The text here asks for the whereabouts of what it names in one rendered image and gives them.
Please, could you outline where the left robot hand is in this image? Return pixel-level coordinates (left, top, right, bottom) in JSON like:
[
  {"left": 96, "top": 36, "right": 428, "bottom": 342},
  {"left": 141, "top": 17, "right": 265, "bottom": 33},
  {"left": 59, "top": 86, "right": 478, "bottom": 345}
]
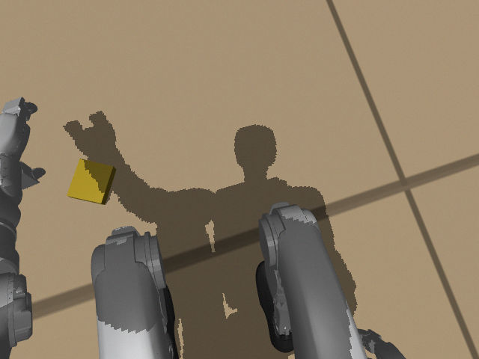
[{"left": 0, "top": 97, "right": 46, "bottom": 190}]

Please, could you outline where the right robot foot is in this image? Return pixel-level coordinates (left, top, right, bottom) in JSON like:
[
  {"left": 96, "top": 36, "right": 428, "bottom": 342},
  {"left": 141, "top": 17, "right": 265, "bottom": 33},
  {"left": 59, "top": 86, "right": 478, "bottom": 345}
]
[{"left": 256, "top": 261, "right": 294, "bottom": 353}]

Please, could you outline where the left robot foot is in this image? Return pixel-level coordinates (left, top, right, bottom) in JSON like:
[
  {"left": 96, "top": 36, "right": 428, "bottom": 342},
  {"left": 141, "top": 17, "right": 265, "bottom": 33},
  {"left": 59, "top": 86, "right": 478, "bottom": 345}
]
[{"left": 163, "top": 284, "right": 179, "bottom": 359}]

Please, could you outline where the left robot arm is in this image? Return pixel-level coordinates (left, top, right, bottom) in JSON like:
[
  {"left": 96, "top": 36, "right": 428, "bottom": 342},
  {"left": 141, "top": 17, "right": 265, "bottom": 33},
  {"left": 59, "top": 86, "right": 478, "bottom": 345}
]
[{"left": 0, "top": 156, "right": 33, "bottom": 359}]

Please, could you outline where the right robot hand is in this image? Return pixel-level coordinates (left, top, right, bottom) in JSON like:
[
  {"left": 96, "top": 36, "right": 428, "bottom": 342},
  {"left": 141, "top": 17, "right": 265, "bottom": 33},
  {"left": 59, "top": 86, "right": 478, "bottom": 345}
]
[{"left": 357, "top": 328, "right": 406, "bottom": 359}]

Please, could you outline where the small box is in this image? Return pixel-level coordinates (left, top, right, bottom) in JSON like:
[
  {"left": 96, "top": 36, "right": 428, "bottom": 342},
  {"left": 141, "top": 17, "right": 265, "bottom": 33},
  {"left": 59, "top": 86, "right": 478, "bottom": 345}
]
[{"left": 67, "top": 159, "right": 116, "bottom": 205}]

